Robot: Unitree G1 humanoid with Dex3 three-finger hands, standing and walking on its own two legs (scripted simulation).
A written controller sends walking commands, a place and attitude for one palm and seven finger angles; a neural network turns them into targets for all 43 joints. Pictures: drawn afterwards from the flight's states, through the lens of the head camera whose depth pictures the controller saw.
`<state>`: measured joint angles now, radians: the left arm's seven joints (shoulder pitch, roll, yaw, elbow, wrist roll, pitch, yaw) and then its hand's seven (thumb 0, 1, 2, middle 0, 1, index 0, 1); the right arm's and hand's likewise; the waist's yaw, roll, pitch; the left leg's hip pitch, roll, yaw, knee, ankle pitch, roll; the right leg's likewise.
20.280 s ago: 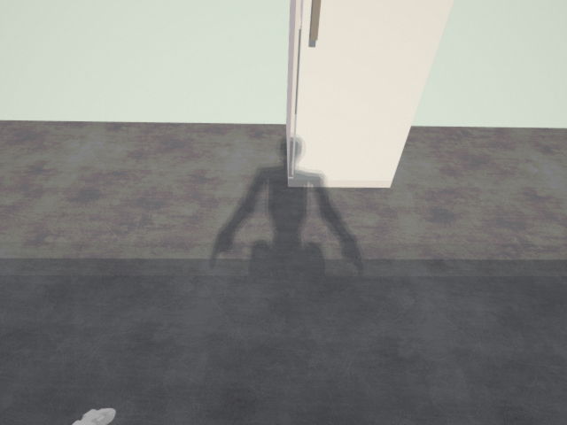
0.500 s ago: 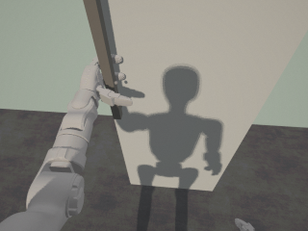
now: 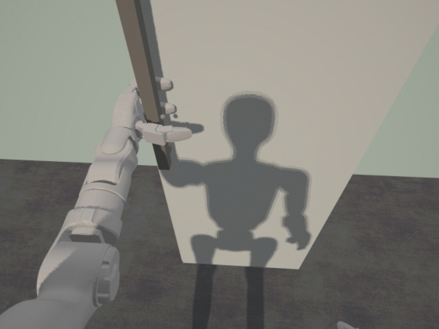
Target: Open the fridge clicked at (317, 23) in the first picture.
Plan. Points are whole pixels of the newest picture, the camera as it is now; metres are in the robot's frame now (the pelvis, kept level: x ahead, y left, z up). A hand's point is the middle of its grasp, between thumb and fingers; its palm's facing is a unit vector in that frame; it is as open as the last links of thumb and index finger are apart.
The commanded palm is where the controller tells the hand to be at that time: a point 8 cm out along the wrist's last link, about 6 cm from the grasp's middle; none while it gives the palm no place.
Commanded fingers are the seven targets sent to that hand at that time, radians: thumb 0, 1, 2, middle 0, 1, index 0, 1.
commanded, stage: grip the handle and tug to test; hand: left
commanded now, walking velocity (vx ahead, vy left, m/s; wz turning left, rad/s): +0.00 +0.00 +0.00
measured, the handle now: (151, 83) +0.48 +0.14 +0.22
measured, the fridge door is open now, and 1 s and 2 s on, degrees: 0 0 21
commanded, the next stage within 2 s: pull the door a little, standing still in 1.16 s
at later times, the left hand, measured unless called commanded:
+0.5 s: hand (163, 116) +0.44 +0.12 +0.18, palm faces -0.03 -1.00 +0.00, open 5.5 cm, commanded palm +0.41 +0.18 +0.18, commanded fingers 0.00 0.90 0.90 -0.45 -1.40 -0.45 -1.40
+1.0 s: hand (162, 117) +0.44 +0.12 +0.18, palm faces -0.03 -1.00 +0.01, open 5.5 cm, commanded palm +0.39 +0.18 +0.18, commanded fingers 0.00 0.90 0.90 -0.45 -1.40 -0.45 -1.40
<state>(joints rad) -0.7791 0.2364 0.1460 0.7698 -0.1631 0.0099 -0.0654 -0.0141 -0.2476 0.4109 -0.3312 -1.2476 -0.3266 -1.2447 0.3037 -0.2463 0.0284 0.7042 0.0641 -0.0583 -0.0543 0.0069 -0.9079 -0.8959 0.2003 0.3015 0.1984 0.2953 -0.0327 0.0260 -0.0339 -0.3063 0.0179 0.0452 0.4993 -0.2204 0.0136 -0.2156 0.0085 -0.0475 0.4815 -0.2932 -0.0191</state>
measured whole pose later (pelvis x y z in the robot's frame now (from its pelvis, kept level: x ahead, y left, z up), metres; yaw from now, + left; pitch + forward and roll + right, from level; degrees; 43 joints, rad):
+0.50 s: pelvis +0.01 +0.00 +0.00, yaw -1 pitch +2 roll +0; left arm -0.72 0.24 0.16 0.69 -0.16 0.04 -0.08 0.00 0.70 0.82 -0.44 -1.39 -0.43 -1.39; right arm 0.29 -0.25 0.03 0.68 0.06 -0.05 -0.05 0.01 -0.91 -0.90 0.20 0.30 0.20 0.30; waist -0.03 0.03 -0.04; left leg -0.29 0.02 0.05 0.49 -0.23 0.01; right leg -0.20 0.01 -0.04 0.47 -0.30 -0.02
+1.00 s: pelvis +0.03 -0.01 +0.00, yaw -2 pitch +1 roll +0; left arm -0.52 0.24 0.20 0.41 -0.18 0.16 -0.08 0.01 0.71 0.80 -0.43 -1.40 -0.42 -1.40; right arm 0.26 -0.25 0.02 0.62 0.06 0.01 -0.04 0.01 -0.91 -0.90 0.20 0.30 0.20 0.30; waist -0.03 0.03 -0.06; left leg -0.22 0.03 0.08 0.44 -0.25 0.00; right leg -0.14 0.02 -0.01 0.43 -0.31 -0.03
